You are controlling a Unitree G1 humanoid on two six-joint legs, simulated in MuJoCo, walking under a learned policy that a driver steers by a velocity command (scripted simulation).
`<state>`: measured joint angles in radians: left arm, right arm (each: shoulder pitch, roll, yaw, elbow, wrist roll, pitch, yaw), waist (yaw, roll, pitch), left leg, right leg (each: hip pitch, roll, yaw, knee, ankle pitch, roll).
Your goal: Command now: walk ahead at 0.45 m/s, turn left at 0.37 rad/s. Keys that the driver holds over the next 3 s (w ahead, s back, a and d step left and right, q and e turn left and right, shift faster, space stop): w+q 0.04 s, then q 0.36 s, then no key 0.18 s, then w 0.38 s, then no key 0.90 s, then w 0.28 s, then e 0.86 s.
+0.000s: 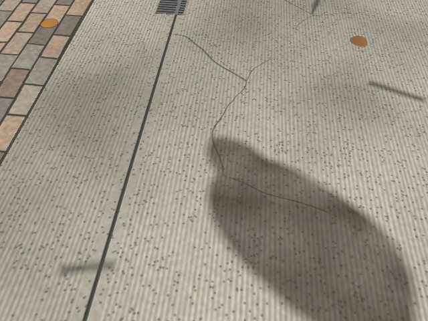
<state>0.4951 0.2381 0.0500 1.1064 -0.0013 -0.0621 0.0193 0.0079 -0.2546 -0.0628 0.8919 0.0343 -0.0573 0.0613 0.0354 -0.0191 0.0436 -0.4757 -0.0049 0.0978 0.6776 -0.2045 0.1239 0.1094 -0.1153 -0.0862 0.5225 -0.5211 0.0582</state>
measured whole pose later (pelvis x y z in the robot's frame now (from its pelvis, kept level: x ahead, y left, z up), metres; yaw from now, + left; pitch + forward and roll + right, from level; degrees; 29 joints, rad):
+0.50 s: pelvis +0.17 +0.03 +0.03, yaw +17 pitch +2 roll +0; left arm 0.00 0.27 0.06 0.79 0.01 -0.07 0.01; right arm 0.27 -0.29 -0.08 0.89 0.01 0.01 -0.06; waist -0.06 -0.03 0.03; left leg -0.16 -0.16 -0.18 0.45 -0.30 0.10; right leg -0.51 0.02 0.10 0.58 -0.11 0.05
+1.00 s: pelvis +0.28 +0.08 +0.03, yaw +21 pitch +2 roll -1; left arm 0.25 0.29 0.06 0.84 -0.03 -0.06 0.00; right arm 0.28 -0.26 -0.05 0.88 0.00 -0.08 -0.01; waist -0.01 -0.03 -0.04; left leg -0.22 0.00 -0.01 0.45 -0.27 0.05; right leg -0.42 0.01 0.02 0.80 -0.37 -0.04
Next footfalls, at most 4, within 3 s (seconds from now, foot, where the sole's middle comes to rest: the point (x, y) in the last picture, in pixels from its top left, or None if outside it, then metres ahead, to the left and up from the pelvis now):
0.56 right None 0.36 -0.04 -0.75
0.92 left None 0.26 0.18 -0.75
1.28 right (209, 294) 0.55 0.05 -0.75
1.56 left None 0.41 0.27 -0.75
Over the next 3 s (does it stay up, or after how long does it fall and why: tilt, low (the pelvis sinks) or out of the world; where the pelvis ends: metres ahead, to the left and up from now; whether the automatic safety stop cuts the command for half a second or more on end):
stays up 0.66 0.18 0.02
